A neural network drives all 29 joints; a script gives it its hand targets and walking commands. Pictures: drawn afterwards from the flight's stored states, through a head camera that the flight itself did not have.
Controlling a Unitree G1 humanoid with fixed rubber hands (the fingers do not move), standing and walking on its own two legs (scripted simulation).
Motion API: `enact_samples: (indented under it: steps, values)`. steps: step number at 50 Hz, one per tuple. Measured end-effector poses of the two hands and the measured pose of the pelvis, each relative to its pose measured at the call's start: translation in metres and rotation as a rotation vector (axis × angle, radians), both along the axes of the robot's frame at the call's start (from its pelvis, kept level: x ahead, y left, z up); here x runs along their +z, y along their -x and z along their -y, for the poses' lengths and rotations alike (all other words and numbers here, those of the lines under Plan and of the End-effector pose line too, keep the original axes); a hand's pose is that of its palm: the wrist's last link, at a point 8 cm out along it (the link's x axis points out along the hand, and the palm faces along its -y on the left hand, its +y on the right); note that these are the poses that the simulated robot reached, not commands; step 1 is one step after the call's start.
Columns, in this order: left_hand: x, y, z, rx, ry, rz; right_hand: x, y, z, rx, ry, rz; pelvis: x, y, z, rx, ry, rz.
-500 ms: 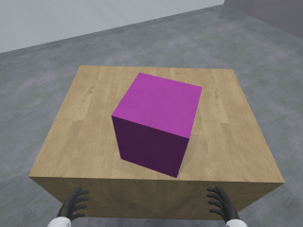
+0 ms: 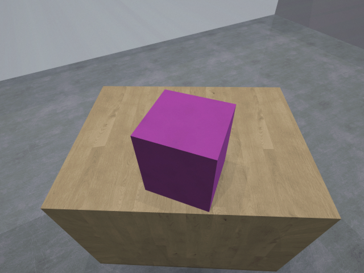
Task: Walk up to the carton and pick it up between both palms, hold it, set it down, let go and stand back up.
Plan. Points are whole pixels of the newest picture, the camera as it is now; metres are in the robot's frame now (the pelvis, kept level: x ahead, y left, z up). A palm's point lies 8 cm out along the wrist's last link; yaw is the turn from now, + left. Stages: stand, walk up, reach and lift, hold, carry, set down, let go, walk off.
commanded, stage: stand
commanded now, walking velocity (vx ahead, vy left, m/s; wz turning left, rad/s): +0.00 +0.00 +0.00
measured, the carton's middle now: (186, 150) +0.44 -0.01 -0.02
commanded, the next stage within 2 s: none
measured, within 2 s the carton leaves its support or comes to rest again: neither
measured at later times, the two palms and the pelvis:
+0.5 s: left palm out of the picture -0.04 +0.24 -0.13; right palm out of the picture -0.07 -0.26 -0.14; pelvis -0.05 -0.01 -0.01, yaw +0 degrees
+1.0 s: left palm out of the picture -0.07 +0.24 -0.14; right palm out of the picture -0.09 -0.26 -0.15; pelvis -0.07 -0.01 -0.01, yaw +2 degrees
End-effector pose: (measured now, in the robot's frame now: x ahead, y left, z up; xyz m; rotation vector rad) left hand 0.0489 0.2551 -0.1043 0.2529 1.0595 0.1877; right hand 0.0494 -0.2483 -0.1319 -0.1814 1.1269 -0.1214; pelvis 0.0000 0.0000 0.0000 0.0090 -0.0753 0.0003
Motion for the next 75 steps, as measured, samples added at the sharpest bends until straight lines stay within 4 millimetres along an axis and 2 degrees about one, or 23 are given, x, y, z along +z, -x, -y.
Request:
enact_samples:
  steps: [12, 20, 26, 50, 54, 59, 61, 63, 66, 69, 72, 75]
  values:
    - [-0.013, 0.058, 0.011, 0.036, 0.012, -0.105, -0.012, 0.062, 0.005, 0.0, -0.007, -0.119, -0.003, 0.027, 0.009, 0.006, -0.004, -0.002]
    - [-0.021, 0.081, 0.015, 0.058, 0.021, -0.148, -0.013, 0.099, 0.012, -0.027, 0.006, -0.179, -0.005, 0.04, 0.012, 0.008, -0.005, -0.01]
    - [-0.023, 0.092, 0.016, 0.073, 0.024, -0.168, -0.013, 0.118, 0.013, -0.047, 0.011, -0.21, -0.005, 0.047, 0.014, 0.009, -0.004, -0.016]
    - [-0.031, 0.116, 0.016, 0.145, 0.032, -0.175, -0.016, 0.144, 0.008, -0.093, 0.006, -0.213, -0.009, 0.072, 0.014, 0.03, 0.008, -0.019]
    - [-0.041, 0.112, 0.01, 0.14, 0.031, -0.171, -0.02, 0.167, 0.004, -0.116, 0.011, -0.23, -0.016, 0.079, 0.011, 0.025, 0.018, -0.006]
    - [-0.053, 0.093, 0.004, 0.061, 0.025, -0.148, -0.03, 0.221, -0.006, -0.228, 0.012, -0.312, -0.027, 0.088, 0.008, 0.006, 0.018, 0.018]
    - [-0.051, 0.09, 0.007, 0.041, 0.027, -0.117, -0.033, 0.231, -0.005, -0.249, 0.015, -0.352, -0.028, 0.09, 0.012, 0.011, 0.01, 0.02]
    - [-0.048, 0.095, 0.011, 0.058, 0.033, -0.084, -0.036, 0.225, 0.001, -0.224, 0.02, -0.362, -0.028, 0.09, 0.015, 0.014, 0.002, 0.012]
    - [-0.048, 0.119, 0.018, 0.108, 0.018, -0.058, -0.047, 0.196, 0.015, -0.124, 0.026, -0.325, -0.034, 0.092, 0.021, 0.004, -0.004, -0.012]
    - [-0.052, 0.164, 0.026, 0.157, 0.013, -0.144, -0.049, 0.156, 0.023, -0.05, 0.033, -0.235, -0.037, 0.093, 0.021, 0.03, 0.027, -0.009]
    - [-0.049, 0.21, 0.033, 0.209, 0.022, -0.277, -0.04, 0.111, 0.027, 0.001, 0.037, -0.14, -0.032, 0.086, 0.017, 0.055, 0.045, 0.002]
    - [-0.04, 0.239, 0.036, 0.263, 0.037, -0.375, -0.028, 0.07, 0.024, 0.048, 0.041, -0.08, -0.026, 0.075, 0.012, 0.073, 0.05, 0.005]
